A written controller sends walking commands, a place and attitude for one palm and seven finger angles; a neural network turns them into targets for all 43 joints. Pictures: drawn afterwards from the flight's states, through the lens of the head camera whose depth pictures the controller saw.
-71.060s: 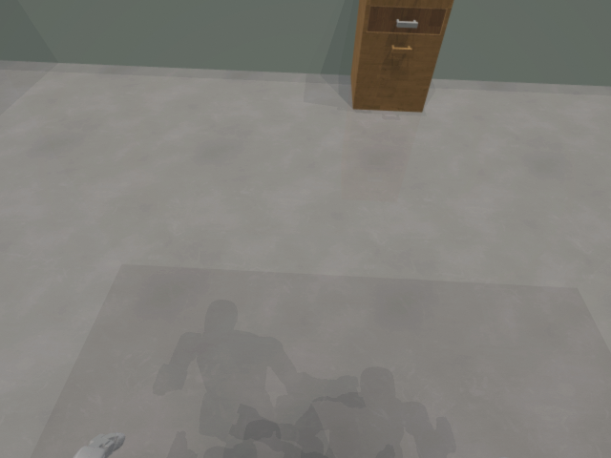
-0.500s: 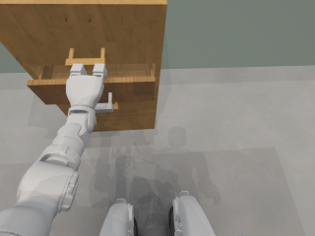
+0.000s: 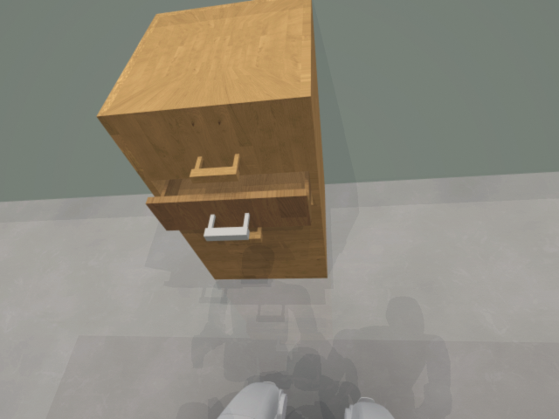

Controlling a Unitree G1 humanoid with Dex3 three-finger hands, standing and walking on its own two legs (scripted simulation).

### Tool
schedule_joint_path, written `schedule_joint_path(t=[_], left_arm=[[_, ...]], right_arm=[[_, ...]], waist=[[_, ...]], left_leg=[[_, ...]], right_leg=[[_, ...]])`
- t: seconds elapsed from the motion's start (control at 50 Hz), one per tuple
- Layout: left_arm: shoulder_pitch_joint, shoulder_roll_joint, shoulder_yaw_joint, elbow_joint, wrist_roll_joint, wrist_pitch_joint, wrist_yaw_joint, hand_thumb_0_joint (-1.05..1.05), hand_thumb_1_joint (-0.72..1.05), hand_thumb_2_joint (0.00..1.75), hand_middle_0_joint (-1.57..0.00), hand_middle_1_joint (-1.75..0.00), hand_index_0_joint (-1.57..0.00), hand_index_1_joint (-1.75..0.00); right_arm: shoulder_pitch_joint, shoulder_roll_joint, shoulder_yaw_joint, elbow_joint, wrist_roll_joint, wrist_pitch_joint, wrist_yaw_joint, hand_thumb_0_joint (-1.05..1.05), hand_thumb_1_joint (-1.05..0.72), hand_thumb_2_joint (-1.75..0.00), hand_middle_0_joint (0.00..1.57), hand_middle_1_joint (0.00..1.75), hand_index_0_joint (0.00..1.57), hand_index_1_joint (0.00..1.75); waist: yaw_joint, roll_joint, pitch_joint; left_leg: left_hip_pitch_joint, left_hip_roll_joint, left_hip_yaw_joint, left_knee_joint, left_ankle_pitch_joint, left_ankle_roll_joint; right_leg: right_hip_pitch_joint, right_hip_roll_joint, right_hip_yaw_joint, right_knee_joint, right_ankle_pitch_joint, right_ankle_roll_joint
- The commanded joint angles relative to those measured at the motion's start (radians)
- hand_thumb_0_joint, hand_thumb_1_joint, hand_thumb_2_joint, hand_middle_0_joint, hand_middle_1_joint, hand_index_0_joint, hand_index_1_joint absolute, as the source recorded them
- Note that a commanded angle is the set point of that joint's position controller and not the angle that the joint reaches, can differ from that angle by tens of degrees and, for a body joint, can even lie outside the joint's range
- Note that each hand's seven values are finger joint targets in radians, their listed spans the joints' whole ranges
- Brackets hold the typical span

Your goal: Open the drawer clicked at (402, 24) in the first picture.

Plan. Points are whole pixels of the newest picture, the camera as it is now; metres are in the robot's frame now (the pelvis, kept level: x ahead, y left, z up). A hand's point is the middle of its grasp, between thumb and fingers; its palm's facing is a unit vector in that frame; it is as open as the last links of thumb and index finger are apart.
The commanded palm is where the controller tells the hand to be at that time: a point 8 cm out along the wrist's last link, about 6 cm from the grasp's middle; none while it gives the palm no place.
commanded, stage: relax the arm and regain balance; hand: left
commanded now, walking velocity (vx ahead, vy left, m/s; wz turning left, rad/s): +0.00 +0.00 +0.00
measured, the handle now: (228, 226) +0.53 +0.22 -0.19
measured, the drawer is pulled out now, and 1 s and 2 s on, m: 0.07 0.07 0.07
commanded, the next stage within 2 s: come to a stop and stand still in 1.28 s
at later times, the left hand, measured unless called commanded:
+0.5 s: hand out of the picture -0.01 +0.17 -0.12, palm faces +0.04 -0.99 -0.15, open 16.7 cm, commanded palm none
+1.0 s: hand out of the picture -0.05 +0.25 -0.13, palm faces +0.01 -0.98 -0.19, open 16.5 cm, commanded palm none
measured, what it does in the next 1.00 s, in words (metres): steps on the spot: left foot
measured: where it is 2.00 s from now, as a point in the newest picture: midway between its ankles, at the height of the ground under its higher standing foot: outside the picture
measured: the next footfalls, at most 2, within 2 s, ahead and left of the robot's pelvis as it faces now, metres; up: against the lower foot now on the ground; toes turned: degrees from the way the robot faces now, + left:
left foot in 0.26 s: +0.00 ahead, +0.13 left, +0.00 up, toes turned +2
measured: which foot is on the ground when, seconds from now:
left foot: up 0.00-0.24, down 0.26-1.00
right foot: down 0.00-1.00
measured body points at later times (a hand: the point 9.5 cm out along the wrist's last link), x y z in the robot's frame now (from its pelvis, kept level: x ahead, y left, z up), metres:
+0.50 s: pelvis +0.04 +0.02 +0.05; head +0.08 +0.02 +0.50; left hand -0.01 +0.22 -0.11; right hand +0.13 -0.20 -0.10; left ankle -0.10 +0.14 -0.68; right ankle +0.02 -0.07 -0.68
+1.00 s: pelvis -0.01 +0.08 +0.05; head +0.00 +0.09 +0.50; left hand -0.05 +0.30 -0.11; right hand -0.10 -0.11 -0.10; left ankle -0.10 +0.14 -0.68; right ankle +0.02 -0.07 -0.68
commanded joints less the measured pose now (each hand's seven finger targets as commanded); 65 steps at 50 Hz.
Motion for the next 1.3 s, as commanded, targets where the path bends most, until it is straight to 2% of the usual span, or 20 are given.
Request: schedule_joint_path(t=[0.0, 0.04, 0.08, 0.1, 0.14, 0.18, 0.24, 0.28, 0.34, 0.4, 0.44, 0.54, 0.6, 0.64, 0.8, 0.84, 0.94, 1.04, 1.2, 1.28], left_arm=[[-0.076, 0.092, -0.051, -0.058, 0.147, -0.048, 0.051, 0.0, -0.5, 0.3, -0.15, -0.3, -0.15, -0.3], [0.005, 0.109, -0.047, -0.025, 0.145, -0.053, 0.05, 0.0, -0.5, 0.3, -0.15, -0.3, -0.15, -0.3], [0.102, 0.131, -0.055, 0.031, 0.138, -0.063, 0.047, 0.0, -0.5, 0.3, -0.15, -0.3, -0.15, -0.3], [0.129, 0.144, -0.066, 0.06, 0.131, -0.07, 0.046, 0.0, -0.5, 0.3, -0.15, -0.3, -0.15, -0.3], [0.154, 0.153, -0.079, 0.106, 0.12, -0.081, 0.054, 0.0, -0.5, 0.3, -0.15, -0.3, -0.15, -0.3], [0.143, 0.15, -0.096, 0.131, 0.113, -0.081, 0.069, 0.0, -0.5, 0.3, -0.15, -0.3, -0.15, -0.3], [0.156, 0.138, -0.106, 0.159, 0.107, -0.078, 0.081, 0.0, -0.5, 0.3, -0.15, -0.3, -0.15, -0.3], [0.173, 0.164, -0.1, 0.183, 0.117, -0.073, 0.084, 0.0, -0.5, 0.3, -0.15, -0.3, -0.15, -0.3], [0.158, 0.197, -0.108, 0.215, 0.1, -0.073, 0.076, 0.0, -0.5, 0.3, -0.15, -0.3, -0.15, -0.3], [0.081, 0.156, -0.129, 0.221, 0.095, -0.067, 0.061, 0.0, -0.5, 0.3, -0.15, -0.3, -0.15, -0.3], [0.065, 0.133, -0.133, 0.229, 0.094, -0.066, 0.056, 0.0, -0.5, 0.3, -0.15, -0.3, -0.15, -0.3], [0.068, 0.112, -0.132, 0.252, 0.085, -0.069, 0.048, 0.0, -0.5, 0.3, -0.15, -0.3, -0.15, -0.3], [0.067, 0.115, -0.133, 0.261, 0.082, -0.065, 0.043, 0.0, -0.5, 0.3, -0.15, -0.3, -0.15, -0.3], [0.051, 0.107, -0.138, 0.263, 0.079, -0.057, 0.041, 0.0, -0.5, 0.3, -0.15, -0.3, -0.15, -0.3], [0.053, 0.098, -0.154, 0.296, 0.074, -0.041, 0.031, 0.0, -0.5, 0.3, -0.15, -0.3, -0.15, -0.3], [0.051, 0.096, -0.156, 0.299, 0.073, -0.039, 0.031, 0.0, -0.5, 0.3, -0.15, -0.3, -0.15, -0.3], [0.072, 0.089, -0.161, 0.312, 0.073, -0.043, 0.032, 0.0, -0.5, 0.3, -0.15, -0.3, -0.15, -0.3], [0.092, 0.068, -0.161, 0.322, 0.073, -0.049, 0.036, 0.0, -0.5, 0.3, -0.15, -0.3, -0.15, -0.3], [0.113, 0.036, -0.152, 0.326, 0.07, -0.053, 0.044, 0.0, -0.5, 0.3, -0.15, -0.3, -0.15, -0.3], [0.125, 0.026, -0.151, 0.33, 0.073, -0.056, 0.046, 0.0, -0.5, 0.3, -0.15, -0.3, -0.15, -0.3]], right_arm=[[-0.049, -0.024, -0.038, -0.087, -0.004, -0.068, 0.007, 0.0, -0.9, -0.9, 0.2, 0.3, 0.2, 0.3], [-0.03, 0.023, -0.032, -0.055, 0.007, -0.076, 0.012, 0.0, -0.9, -0.9, 0.2, 0.3, 0.2, 0.3], [-0.055, 0.062, -0.018, -0.043, 0.02, -0.093, 0.013, 0.0, -0.9, -0.9, 0.2, 0.3, 0.2, 0.3], [-0.068, 0.06, -0.013, -0.037, 0.029, -0.097, 0.014, 0.0, -0.9, -0.9, 0.2, 0.3, 0.2, 0.3], [-0.071, 0.038, -0.007, -0.03, 0.044, -0.103, 0.003, 0.0, -0.9, -0.9, 0.2, 0.3, 0.2, 0.3], [-0.035, 0.01, -0.007, 0.001, 0.055, -0.104, -0.011, 0.0, -0.9, -0.9, 0.2, 0.3, 0.2, 0.3], [-0.052, -0.031, -0.006, 0.044, 0.045, -0.104, -0.022, 0.0, -0.9, -0.9, 0.2, 0.3, 0.2, 0.3], [-0.059, -0.024, -0.002, 0.058, 0.043, -0.09, -0.023, 0.0, -0.9, -0.9, 0.2, 0.3, 0.2, 0.3], [-0.058, -0.014, 0.004, 0.084, 0.056, -0.085, -0.029, 0.0, -0.9, -0.9, 0.2, 0.3, 0.2, 0.3], [-0.034, -0.006, 0.014, 0.107, 0.052, -0.089, -0.031, 0.0, -0.9, -0.9, 0.2, 0.3, 0.2, 0.3], [-0.007, -0.008, 0.017, 0.122, 0.051, -0.091, -0.033, 0.0, -0.9, -0.9, 0.2, 0.3, 0.2, 0.3], [0.045, -0.015, 0.018, 0.14, 0.053, -0.102, -0.043, 0.0, -0.9, -0.9, 0.2, 0.3, 0.2, 0.3], [0.059, -0.024, 0.025, 0.153, 0.054, -0.108, -0.047, 0.0, -0.9, -0.9, 0.2, 0.3, 0.2, 0.3], [0.079, -0.023, 0.03, 0.164, 0.053, -0.108, -0.048, 0.0, -0.9, -0.9, 0.2, 0.3, 0.2, 0.3], [0.144, -0.015, 0.045, 0.198, 0.05, -0.117, -0.038, 0.0, -0.9, -0.9, 0.2, 0.3, 0.2, 0.3], [0.157, -0.014, 0.047, 0.207, 0.05, -0.12, -0.036, 0.0, -0.9, -0.9, 0.2, 0.3, 0.2, 0.3], [0.186, 0.001, 0.048, 0.221, 0.051, -0.126, -0.033, 0.0, -0.9, -0.9, 0.2, 0.3, 0.2, 0.3], [0.214, 0.019, 0.047, 0.238, 0.053, -0.13, -0.034, 0.0, -0.9, -0.9, 0.2, 0.3, 0.2, 0.3], [0.241, 0.036, 0.042, 0.244, 0.056, -0.132, -0.046, 0.0, -0.9, -0.9, 0.2, 0.3, 0.2, 0.3], [0.232, 0.044, 0.041, 0.24, 0.057, -0.131, -0.045, 0.0, -0.9, -0.9, 0.2, 0.3, 0.2, 0.3]], waist=[[-0.114, -0.174, 0.102], [-0.078, -0.128, -0.021], [-0.03, -0.212, -0.134], [-0.02, -0.266, -0.155], [-0.027, -0.388, -0.175], [-0.057, -0.411, -0.183], [-0.045, -0.211, -0.154], [-0.037, -0.168, -0.088], [-0.048, -0.041, -0.041], [-0.074, -0.012, 0.028], [-0.072, -0.037, 0.076], [-0.071, -0.113, 0.019], [-0.067, -0.071, 0.005], [-0.068, -0.031, 0.054], [-0.057, -0.099, 0.188], [-0.055, -0.058, 0.211], [-0.052, -0.082, 0.216], [-0.06, -0.084, 0.206], [-0.072, -0.058, 0.18], [-0.071, -0.093, 0.195]], left_leg=[[0.138, 0.055, -0.04, -0.024, 0.021, -0.01], [0.244, 0.025, 0.023, -0.335, -0.056, 0.003], [0.283, -0.016, 0.083, -0.559, -0.082, -0.003], [0.315, -0.023, 0.094, -0.632, -0.057, -0.01], [0.365, -0.016, 0.08, -0.777, 0.019, -0.014], [0.485, 0.012, 0.055, -0.928, 0.197, -0.003], [0.669, 0.119, 0.03, -0.867, 0.636, 0.018], [0.633, 0.116, 0.057, -0.808, 0.532, 0.005], [0.612, 0.105, 0.048, -0.799, 0.455, 0.0], [0.679, 0.144, 0.038, -0.855, 0.556, 0.01], [0.685, 0.162, 0.03, -0.863, 0.617, 0.017], [0.696, 0.167, 0.015, -0.874, 0.628, 0.023], [0.697, 0.161, 0.019, -0.874, 0.679, 0.024], [0.68, 0.165, 0.02, -0.895, 0.701, 0.03], [0.535, 0.163, -0.023, -0.972, 0.427, 0.059], [0.511, 0.174, -0.043, -1.004, 0.374, 0.067], [0.486, 0.179, -0.065, -1.017, 0.32, 0.075], [0.507, 0.168, -0.052, -0.998, 0.363, 0.068], [0.582, 0.173, -0.039, -0.953, 0.647, 0.032], [0.572, 0.163, -0.029, -0.936, 0.623, 0.039]], right_leg=[[0.03, -0.246, 0.511, -0.71, -0.358, -0.11], [0.277, -0.186, 0.373, -0.631, -0.042, -0.119], [0.57, -0.153, 0.314, -0.563, 0.359, -0.126], [0.646, -0.143, 0.289, -0.556, 0.503, -0.116], [0.791, -0.133, 0.228, -0.481, 0.995, -0.083], [0.806, -0.133, 0.186, -0.417, 1.249, -0.032], [0.677, -0.108, 0.161, -0.419, 1.132, 0.008], [0.665, -0.127, 0.184, -0.465, 1.151, 0.008], [0.682, -0.15, 0.198, -0.475, 1.197, -0.029], [0.554, -0.119, 0.146, -0.509, 0.927, -0.029], [0.516, -0.099, 0.124, -0.533, 0.785, -0.024], [0.572, -0.099, 0.111, -0.532, 0.787, -0.024], [0.593, -0.105, 0.102, -0.519, 0.798, -0.025], [0.561, -0.092, 0.08, -0.518, 0.684, -0.015], [0.518, -0.074, 0.072, -0.535, 0.399, 0.001], [0.496, -0.065, 0.062, -0.52, 0.334, 0.009], [0.483, -0.067, 0.068, -0.515, 0.314, 0.008], [0.467, -0.073, 0.078, -0.511, 0.349, 0.003], [0.438, -0.068, 0.068, -0.462, 0.402, 0.004], [0.444, -0.074, 0.082, -0.476, 0.429, 0.0]])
